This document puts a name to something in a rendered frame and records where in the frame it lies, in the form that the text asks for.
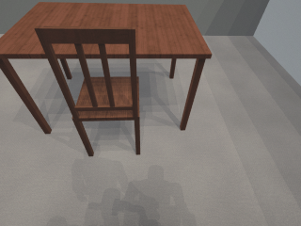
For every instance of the table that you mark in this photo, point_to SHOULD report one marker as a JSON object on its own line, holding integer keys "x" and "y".
{"x": 162, "y": 31}

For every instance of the chair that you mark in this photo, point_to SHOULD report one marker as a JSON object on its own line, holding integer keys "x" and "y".
{"x": 101, "y": 98}

